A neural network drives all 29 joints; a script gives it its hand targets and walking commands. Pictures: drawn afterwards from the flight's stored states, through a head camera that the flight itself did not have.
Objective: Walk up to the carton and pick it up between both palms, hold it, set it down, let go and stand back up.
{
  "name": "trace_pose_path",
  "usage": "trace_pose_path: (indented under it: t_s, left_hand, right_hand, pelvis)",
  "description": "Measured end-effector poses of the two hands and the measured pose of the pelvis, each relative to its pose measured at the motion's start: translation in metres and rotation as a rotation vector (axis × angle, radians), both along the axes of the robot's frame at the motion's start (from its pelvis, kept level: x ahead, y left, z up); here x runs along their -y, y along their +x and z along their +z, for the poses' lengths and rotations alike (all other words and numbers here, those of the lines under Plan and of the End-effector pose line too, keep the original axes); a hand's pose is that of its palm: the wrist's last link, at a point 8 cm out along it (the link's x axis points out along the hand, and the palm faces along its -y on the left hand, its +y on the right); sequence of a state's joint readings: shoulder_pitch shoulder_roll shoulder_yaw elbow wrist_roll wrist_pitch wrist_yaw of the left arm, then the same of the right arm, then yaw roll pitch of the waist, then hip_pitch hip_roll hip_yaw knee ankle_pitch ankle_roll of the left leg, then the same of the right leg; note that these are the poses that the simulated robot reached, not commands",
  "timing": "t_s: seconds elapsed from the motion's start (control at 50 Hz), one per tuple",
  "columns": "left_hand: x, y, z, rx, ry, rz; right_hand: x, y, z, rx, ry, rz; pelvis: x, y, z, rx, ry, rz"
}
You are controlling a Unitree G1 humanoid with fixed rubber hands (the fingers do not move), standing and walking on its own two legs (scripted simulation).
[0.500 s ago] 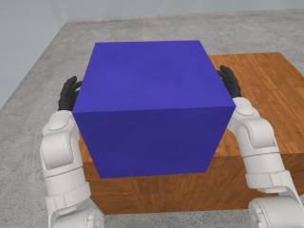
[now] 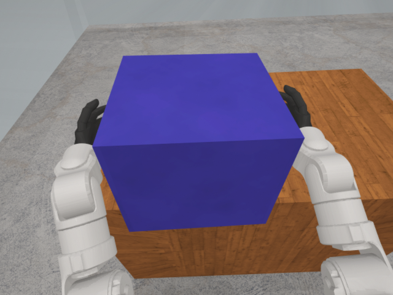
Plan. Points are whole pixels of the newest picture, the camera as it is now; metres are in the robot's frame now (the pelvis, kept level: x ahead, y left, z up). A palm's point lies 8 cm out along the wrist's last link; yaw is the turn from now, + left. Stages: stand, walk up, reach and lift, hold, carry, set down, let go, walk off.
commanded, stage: hold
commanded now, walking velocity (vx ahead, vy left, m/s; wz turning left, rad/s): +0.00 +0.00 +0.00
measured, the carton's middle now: (194, 140) +0.39 +0.00 +0.11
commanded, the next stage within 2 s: set down in 1.46 s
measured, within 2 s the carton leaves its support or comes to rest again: neither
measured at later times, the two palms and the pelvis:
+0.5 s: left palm (90, 144) +0.34 +0.19 +0.17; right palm (296, 127) +0.35 -0.19 +0.17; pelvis +0.00 +0.00 +0.00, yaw +0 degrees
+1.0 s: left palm (90, 145) +0.34 +0.19 +0.17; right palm (297, 128) +0.35 -0.19 +0.17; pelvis +0.00 +0.00 +0.00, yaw +0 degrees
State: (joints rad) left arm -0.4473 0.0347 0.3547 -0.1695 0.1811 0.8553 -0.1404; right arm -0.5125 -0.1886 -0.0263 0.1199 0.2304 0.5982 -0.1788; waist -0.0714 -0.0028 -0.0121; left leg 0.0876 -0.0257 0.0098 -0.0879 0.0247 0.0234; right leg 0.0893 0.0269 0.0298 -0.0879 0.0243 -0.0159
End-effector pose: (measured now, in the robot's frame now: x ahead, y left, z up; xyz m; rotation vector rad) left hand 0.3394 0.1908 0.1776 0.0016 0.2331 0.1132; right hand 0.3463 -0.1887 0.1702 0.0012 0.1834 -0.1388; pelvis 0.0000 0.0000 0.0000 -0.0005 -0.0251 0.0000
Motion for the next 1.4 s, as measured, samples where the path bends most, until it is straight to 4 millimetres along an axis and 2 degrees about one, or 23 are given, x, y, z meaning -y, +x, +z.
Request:
trace_pose_path:
  t_s: [0.72,1.06,1.4]
  left_hand:
    - [0.0015,0.0047,-0.0006,-0.007,0.005,-0.003]
    - [-0.0002,0.0009,-0.0040,-0.015,-0.005,0.004]
    - [0.0014,0.0025,0.0011,0.000,0.004,-0.004]
  right_hand:
    - [0.0014,0.0030,-0.0029,-0.008,0.008,-0.005]
    - [-0.0002,0.0018,-0.0042,-0.017,0.001,0.001]
    - [0.0013,0.0010,-0.0013,-0.002,0.004,-0.004]
  pelvis:
    - [-0.0011,0.0003,0.0000,-0.012,0.000,-0.002]
    - [0.0006,-0.0011,0.0000,-0.004,0.000,-0.002]
    - [0.0004,-0.0009,0.0001,-0.008,0.000,0.001]
